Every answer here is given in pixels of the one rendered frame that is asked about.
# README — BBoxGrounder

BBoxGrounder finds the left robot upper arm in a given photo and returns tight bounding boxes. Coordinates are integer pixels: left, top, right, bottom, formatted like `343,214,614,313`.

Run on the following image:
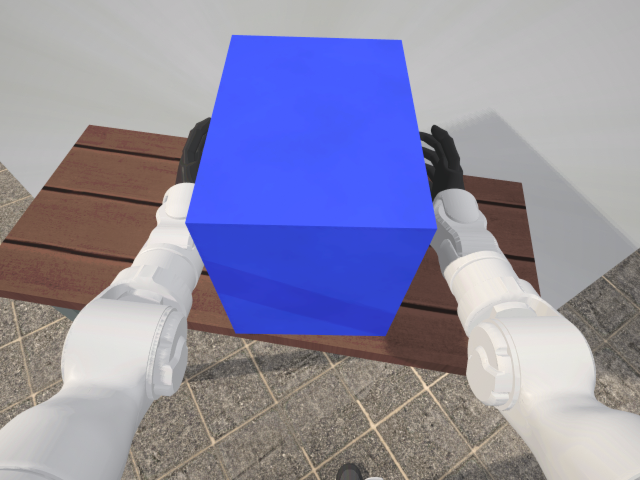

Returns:
0,298,188,480

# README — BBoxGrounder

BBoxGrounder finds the robot right forearm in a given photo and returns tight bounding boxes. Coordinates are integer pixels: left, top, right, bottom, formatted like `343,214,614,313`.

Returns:
430,189,596,389

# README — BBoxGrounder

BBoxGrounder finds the table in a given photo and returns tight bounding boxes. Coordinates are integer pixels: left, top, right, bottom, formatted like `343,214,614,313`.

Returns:
0,125,541,376

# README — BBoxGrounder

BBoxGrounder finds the right robot hand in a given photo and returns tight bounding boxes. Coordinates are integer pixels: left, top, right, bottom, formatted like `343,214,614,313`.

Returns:
419,125,465,203

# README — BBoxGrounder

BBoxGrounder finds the robot left forearm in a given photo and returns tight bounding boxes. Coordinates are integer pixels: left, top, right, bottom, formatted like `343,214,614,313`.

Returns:
61,183,204,383

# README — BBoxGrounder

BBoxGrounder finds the right robot upper arm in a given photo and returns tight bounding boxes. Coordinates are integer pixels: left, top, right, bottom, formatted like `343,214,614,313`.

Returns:
466,316,640,480

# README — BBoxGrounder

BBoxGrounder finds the left robot hand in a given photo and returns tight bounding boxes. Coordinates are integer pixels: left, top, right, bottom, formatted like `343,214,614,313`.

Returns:
175,117,211,185

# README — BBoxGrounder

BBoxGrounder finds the carton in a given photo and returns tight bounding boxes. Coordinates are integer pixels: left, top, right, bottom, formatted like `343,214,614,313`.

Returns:
185,35,437,336

